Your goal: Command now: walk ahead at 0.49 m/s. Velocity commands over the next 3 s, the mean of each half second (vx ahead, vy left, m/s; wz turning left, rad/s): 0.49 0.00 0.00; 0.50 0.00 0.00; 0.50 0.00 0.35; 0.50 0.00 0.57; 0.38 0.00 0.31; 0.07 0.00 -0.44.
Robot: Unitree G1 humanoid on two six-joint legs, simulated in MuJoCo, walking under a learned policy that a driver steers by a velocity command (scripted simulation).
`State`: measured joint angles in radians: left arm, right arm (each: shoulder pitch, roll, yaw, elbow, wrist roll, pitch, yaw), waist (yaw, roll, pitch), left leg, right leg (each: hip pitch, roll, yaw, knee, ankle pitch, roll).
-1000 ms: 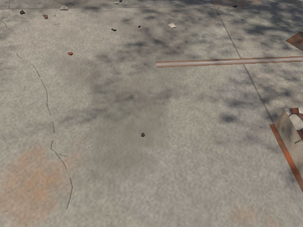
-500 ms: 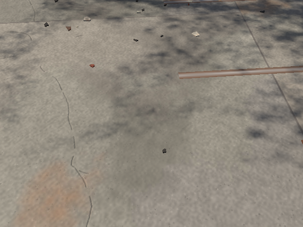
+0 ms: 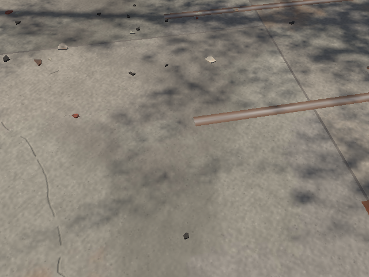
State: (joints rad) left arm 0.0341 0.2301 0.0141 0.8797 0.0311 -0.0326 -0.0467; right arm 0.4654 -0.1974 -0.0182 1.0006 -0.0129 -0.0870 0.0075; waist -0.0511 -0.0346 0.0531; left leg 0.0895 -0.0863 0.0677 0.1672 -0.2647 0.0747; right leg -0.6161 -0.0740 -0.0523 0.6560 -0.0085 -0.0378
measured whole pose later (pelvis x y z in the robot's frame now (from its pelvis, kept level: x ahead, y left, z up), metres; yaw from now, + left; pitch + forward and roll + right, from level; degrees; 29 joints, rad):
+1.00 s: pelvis +0.55 +0.02 +0.01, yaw +0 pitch +0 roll +0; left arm 0.13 0.22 0.05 0.94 0.03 -0.03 -0.03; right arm 0.43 -0.18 -0.04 1.05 -0.01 -0.09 0.00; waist -0.03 -0.04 0.04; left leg -0.02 -0.09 0.09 0.22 -0.20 0.10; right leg -0.63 -0.11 -0.01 0.87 -0.09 -0.02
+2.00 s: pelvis +1.04 +0.12 +0.00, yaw +32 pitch +0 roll +0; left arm 0.15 0.25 0.06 0.80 0.05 -0.04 -0.01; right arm 0.31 -0.26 -0.08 0.90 0.00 -0.04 0.00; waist -0.02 -0.03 0.06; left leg -0.17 -0.15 0.00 0.35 -0.18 0.15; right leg -0.59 -0.13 0.02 1.08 -0.27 0.04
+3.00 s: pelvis +1.28 +0.26 +0.00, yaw +22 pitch +0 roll -1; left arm 0.22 0.33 0.10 0.79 0.02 0.07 -0.02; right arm 0.20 -0.25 -0.02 0.76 -0.02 0.01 -0.05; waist 0.02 -0.06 0.04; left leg -0.20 -0.01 0.03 0.40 -0.21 0.04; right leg -0.49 0.08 0.06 1.08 -0.42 0.03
